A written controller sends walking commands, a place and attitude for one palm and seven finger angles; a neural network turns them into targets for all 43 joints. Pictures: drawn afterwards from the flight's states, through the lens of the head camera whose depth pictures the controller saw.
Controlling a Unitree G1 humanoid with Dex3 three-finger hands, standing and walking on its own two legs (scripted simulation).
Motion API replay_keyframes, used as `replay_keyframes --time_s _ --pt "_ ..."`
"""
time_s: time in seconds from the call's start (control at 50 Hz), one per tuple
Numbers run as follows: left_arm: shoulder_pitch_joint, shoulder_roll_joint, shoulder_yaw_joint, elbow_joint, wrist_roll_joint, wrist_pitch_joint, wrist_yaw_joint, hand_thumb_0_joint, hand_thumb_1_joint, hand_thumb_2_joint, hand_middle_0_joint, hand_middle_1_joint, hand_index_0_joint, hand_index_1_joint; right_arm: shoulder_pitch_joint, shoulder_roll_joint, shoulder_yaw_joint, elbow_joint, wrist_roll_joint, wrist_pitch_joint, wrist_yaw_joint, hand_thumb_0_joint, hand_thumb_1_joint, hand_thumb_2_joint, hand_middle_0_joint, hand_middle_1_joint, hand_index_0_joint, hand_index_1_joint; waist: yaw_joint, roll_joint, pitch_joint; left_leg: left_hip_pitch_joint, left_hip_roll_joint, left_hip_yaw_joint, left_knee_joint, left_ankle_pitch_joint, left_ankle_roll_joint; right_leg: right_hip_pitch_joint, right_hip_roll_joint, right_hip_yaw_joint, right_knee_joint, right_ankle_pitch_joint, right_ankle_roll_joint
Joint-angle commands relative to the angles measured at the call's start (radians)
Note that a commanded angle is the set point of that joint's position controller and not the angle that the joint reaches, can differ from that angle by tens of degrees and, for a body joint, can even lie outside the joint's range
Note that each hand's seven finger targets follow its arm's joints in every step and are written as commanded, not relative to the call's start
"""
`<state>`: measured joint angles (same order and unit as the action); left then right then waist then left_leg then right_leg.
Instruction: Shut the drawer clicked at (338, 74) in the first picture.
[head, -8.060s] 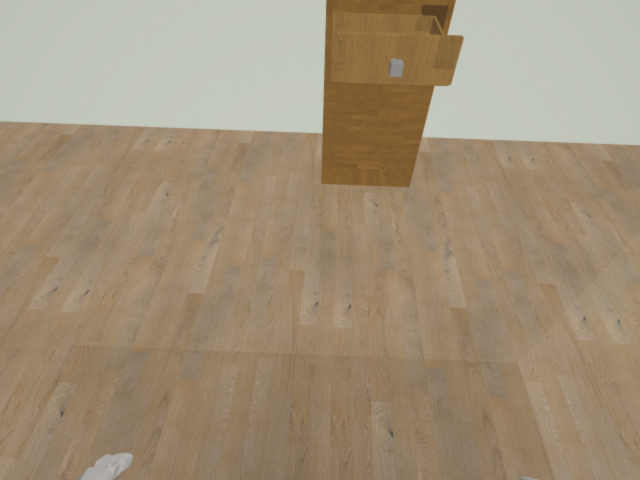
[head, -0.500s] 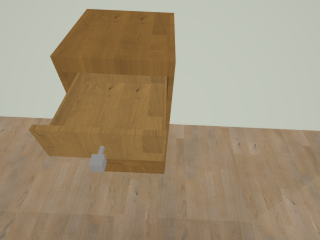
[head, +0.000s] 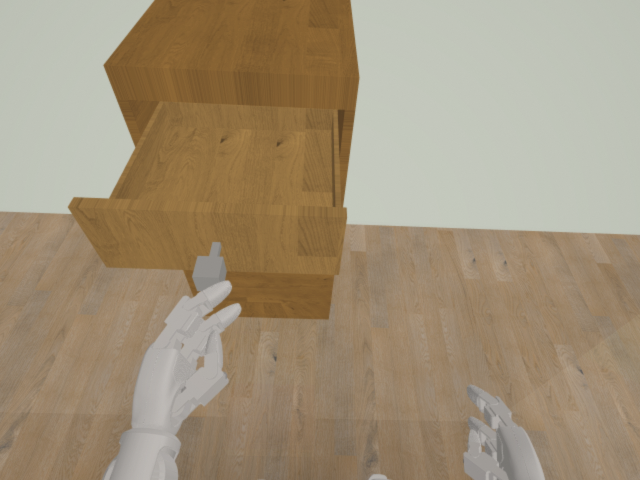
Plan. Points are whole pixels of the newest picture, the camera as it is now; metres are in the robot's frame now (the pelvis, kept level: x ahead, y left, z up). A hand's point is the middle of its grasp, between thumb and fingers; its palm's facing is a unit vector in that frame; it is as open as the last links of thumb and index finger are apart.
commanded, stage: raise the hand and make a fist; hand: left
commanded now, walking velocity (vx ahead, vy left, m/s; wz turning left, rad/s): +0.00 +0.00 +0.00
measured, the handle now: (212, 263) +0.41 +0.18 +0.00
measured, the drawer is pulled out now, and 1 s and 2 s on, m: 0.27 0.27 0.27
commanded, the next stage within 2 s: bring the fist close to the handle in 1.58 s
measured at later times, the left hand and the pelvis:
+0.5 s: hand (229, 386) +0.23 +0.12 +0.02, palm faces +0.01 -1.00 +0.02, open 3.9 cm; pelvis -0.01 -0.03 -0.01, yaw +2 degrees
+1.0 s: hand (194, 369) +0.22 +0.14 +0.09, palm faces +0.10 -1.00 -0.02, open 3.2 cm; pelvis +0.03 -0.01 +0.00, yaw +4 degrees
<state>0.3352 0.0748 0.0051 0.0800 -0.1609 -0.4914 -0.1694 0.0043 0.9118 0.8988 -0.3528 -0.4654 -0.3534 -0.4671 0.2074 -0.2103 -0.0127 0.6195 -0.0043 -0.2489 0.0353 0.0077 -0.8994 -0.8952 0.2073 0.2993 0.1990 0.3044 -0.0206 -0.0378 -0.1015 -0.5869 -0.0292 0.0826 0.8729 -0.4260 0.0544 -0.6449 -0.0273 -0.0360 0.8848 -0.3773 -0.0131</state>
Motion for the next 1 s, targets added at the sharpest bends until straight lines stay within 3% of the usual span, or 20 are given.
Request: replay_keyframes --time_s 0.0,0.02,0.06,0.1,0.12,0.18,0.24,0.28,0.34,0.38,0.42,0.5,0.52,0.58,0.62,0.68,0.72,0.8,0.9,0.98 --pt "0.153 0.141 0.075 -0.147 0.02 -0.013 -0.024 0.0 0.9 0.9 -0.54 -0.668 -0.54 -0.668 -0.154 -0.151 -0.051 -0.291 0.026 -0.005 0.002 0.0 -0.9 -0.9 0.2 0.3 0.2 0.3 0.111 0.152 -0.109 -0.132 0.007 -0.078 -0.074 0.01 -0.085 -0.027 0.02 -0.051 0.056 -0.047 -0.044" --pt "0.054 0.179 0.102 -0.199 0.03 -0.001 0.015 0.0 0.9 0.9 -0.56 -0.69 -0.56 -0.69 -0.152 -0.147 -0.05 -0.297 0.027 0.01 -0.006 0.0 -0.9 -0.9 0.2 0.3 0.2 0.3 0.1 0.147 -0.115 -0.164 0.016 -0.103 -0.081 -0.086 -0.081 -0.059 0.023 -0.039 0.068 -0.114 -0.039" --pt "-0.085 0.161 0.091 -0.332 0.029 -0.021 0.093 0.0 0.9 0.9 -0.6 -0.733 -0.6 -0.733 -0.12 -0.123 -0.049 -0.315 0.02 0.016 -0.024 0.0 -0.9 -0.9 0.2 0.3 0.2 0.3 0.07 0.128 -0.179 -0.173 0.023 -0.126 -0.053 -0.198 -0.049 -0.087 0.019 0.011 0.042 -0.215 -0.032" --pt "-0.191 0.161 0.082 -0.52 0.003 -0.092 0.154 0.0 0.9 0.9 -0.64 -0.777 -0.64 -0.777 -0.081 -0.112 -0.04 -0.313 0.017 0.007 -0.044 0.0 -0.9 -0.9 0.2 0.3 0.2 0.3 0.036 0.165 -0.234 -0.13 0.028 -0.143 -0.021 -0.207 -0.035 -0.097 0.022 0.035 0.025 -0.23 -0.027" --pt "-0.272 0.169 0.062 -0.602 -0.002 -0.127 0.171 0.0 0.9 0.9 -0.66 -0.798 -0.66 -0.798 -0.07 -0.114 -0.034 -0.301 0.015 0.0 -0.055 0.0 -0.9 -0.9 0.2 0.3 0.2 0.3 0.002 0.124 -0.26 -0.131 0.034 -0.156 0.003 -0.22 -0.028 -0.115 0.023 0.048 0.023 -0.245 -0.018" --pt "-0.219 0.109 -0.066 -0.571 -0.009 -0.165 0.134 0.0 0.9 0.9 -0.72 -0.863 -0.72 -0.863 -0.055 -0.125 -0.012 -0.274 0.022 -0.033 -0.078 0.0 -0.9 -0.9 0.2 0.3 0.2 0.3 -0.046 0.098 -0.215 -0.144 0.035 -0.153 0.041 -0.198 -0.023 -0.128 0.024 0.073 -0.021 -0.275 -0.02" --pt "-0.196 0.143 -0.097 -0.329 0.0 -0.067 0.035 0.0 0.9 0.9 -0.78 -0.928 -0.78 -0.928 -0.034 -0.15 0.005 -0.242 0.037 -0.044 -0.092 0.0 -0.9 -0.9 0.2 0.3 0.2 0.3 -0.087 0.002 -0.092 -0.227 0.026 -0.137 0.078 -0.196 -0.019 -0.103 0.016 0.115 -0.108 -0.35 -0.01" --pt "-0.117 0.176 -0.073 -0.165 0.005 0.065 -0.026 0.0 0.9 0.9 -0.82 -0.972 -0.82 -0.972 -0.031 -0.161 0.011 -0.255 0.054 -0.031 -0.1 0.0 -0.9 -0.9 0.2 0.3 0.2 0.3 -0.058 -0.055 -0.037 -0.285 0.019 -0.117 0.061 -0.217 -0.023 -0.06 0.004 0.142 -0.165 -0.434 -0.002" --pt "-0.084 0.26 0.061 -0.131 -0.032 0.265 -0.049 0.0 0.9 0.9 -0.88 -1.037 -0.88 -1.037 -0.075 -0.168 0.02 -0.315 0.079 0.013 -0.112 0.0 -0.9 -0.9 0.2 0.3 0.2 0.3 0.029 -0.078 -0.103 -0.244 -0.003 -0.095 -0.003 -0.164 -0.02 0.096 -0.017 0.167 -0.227 -0.46 0.006" --pt "-0.066 0.272 0.151 -0.235 -0.085 0.327 0.001 0.0 0.9 0.9 -0.92 -1.08 -0.92 -1.08 -0.096 -0.142 0.019 -0.341 0.072 0.04 -0.119 0.0 -0.9 -0.9 0.2 0.3 0.2 0.3 0.074 -0.064 -0.157 -0.204 -0.009 -0.087 -0.025 -0.105 -0.027 0.182 -0.026 0.168 -0.24 -0.419 0.007" --pt "-0.041 0.272 0.236 -0.347 -0.123 0.301 0.088 0.0 0.9 0.9 -0.96 -1.123 -0.96 -1.123 -0.091 -0.114 0.016 -0.323 0.054 0.05 -0.116 0.0 -0.9 -0.9 0.2 0.3 0.2 0.3 0.094 -0.049 -0.184 -0.172 -0.001 -0.089 -0.021 -0.024 -0.035 0.229 -0.017 0.156 -0.222 -0.296 0.004" --pt "0.072 0.227 0.202 -0.483 -0.064 0.105 0.175 0.0 0.9 0.9 -1.04 -1.21 -1.04 -1.21 -0.023 -0.092 -0.004 -0.273 0.033 0.015 -0.074 0.0 -0.9 -0.9 0.2 0.3 0.2 0.3 0.08 0.049 -0.221 -0.093 0.019 -0.091 -0.037 0.196 -0.037 0.245 0.014 0.083 -0.092 0.153 -0.011" --pt "0.078 0.238 0.179 -0.487 -0.033 0.063 0.168 0.0 0.9 0.9 -1.06 -1.232 -1.06 -1.232 -0.015 -0.102 -0.008 -0.264 0.023 0.01 -0.064 0.0 -0.9 -0.9 0.2 0.3 0.2 0.3 0.061 0.05 -0.223 -0.094 0.019 -0.095 -0.022 0.23 -0.031 0.232 0.016 0.073 -0.067 0.223 -0.009" --pt "0.114 0.141 0.013 -0.424 -0.005 -0.003 0.073 0.0 0.9 0.9 -1.12 -1.297 -1.12 -1.297 -0.003 -0.125 -0.016 -0.242 0.02 -0.023 -0.044 0.0 -0.9 -0.9 0.2 0.3 0.2 0.3 -0.011 0.076 -0.152 -0.078 0.02 -0.099 0.006 0.212 -0.027 0.142 0.01 0.065 -0.065 0.256 0.006" --pt "0.139 0.089 -0.069 -0.388 -0.035 0.021 -0.012 0.0 0.9 0.9 -1.16 -1.34 -1.16 -1.34 -0.007 -0.144 -0.018 -0.259 0.035 -0.037 -0.052 0.0 -0.9 -0.9 0.2 0.3 0.2 0.3 -0.042 0.016 -0.084 -0.079 0.02 -0.107 0.01 0.166 -0.02 0.092 0.011 0.074 -0.112 0.173 0.012" --pt "0.135 0.18 0.01 -0.444 -0.063 0.067 -0.056 0.0 0.9 0.9 -1.22 -1.405 -1.22 -1.405 0.011 -0.16 -0.032 -0.27 0.048 -0.048 -0.078 0.0 -0.9 -0.9 0.2 0.3 0.2 0.3 -0.018 -0.023 -0.155 -0.049 0.015 -0.11 -0.013 0.136 -0.02 0.139 0.002 0.086 -0.158 0.07 0.012" --pt "0.142 0.256 0.101 -0.518 -0.053 0.089 -0.015 0.0 0.9 0.9 -1.26 -1.448 -1.26 -1.448 0.001 -0.154 -0.034 -0.272 0.041 -0.04 -0.087 0.0 -0.9 -0.9 0.2 0.3 0.2 0.3 0.013 0.005 -0.213 -0.006 0.016 -0.109 -0.029 0.187 -0.018 0.177 0.009 0.061 -0.131 0.131 0.006" --pt "0.173 0.189 0.112 -0.6 -0.038 0.083 0.096 0.0 0.9 0.9 -1.34 -1.535 -1.34 -1.535 0.007 -0.111 -0.025 -0.287 0.033 -0.021 -0.077 0.0 -0.9 -0.9 0.2 0.3 0.2 0.3 0.044 0.077 -0.238 0.076 0.026 -0.115 -0.062 0.353 -0.033 0.193 0.028 -0.016 -0.061 0.304 -0.013" --pt "0.243 0.081 -0.039 -0.563 -0.019 0.122 0.077 0.0 0.9 0.9 -1.4 -1.6 -1.4 -1.6 -0.003 -0.123 -0.013 -0.304 0.035 -0.002 -0.052 0.0 -0.9 -0.9 0.2 0.3 0.2 0.3 0.013 0.052 -0.134 0.085 0.037 -0.117 -0.068 0.384 -0.036 0.154 0.028 -0.028 -0.081 0.324 -0.003" --pt "0.254 0.111 -0.084 -0.601 0.009 0.197 0.015 0.0 0.9 0.9 -1.4 -1.6 -1.4 -1.6 -0.01 -0.135 -0.008 -0.33 0.041 0.015 -0.057 0.0 -0.9 -0.9 0.2 0.3 0.2 0.3 0.01 0.035 -0.109 0.078 0.038 -0.125 -0.088 0.325 -0.028 0.165 0.025 -0.023 -0.105 0.271 -0.004"
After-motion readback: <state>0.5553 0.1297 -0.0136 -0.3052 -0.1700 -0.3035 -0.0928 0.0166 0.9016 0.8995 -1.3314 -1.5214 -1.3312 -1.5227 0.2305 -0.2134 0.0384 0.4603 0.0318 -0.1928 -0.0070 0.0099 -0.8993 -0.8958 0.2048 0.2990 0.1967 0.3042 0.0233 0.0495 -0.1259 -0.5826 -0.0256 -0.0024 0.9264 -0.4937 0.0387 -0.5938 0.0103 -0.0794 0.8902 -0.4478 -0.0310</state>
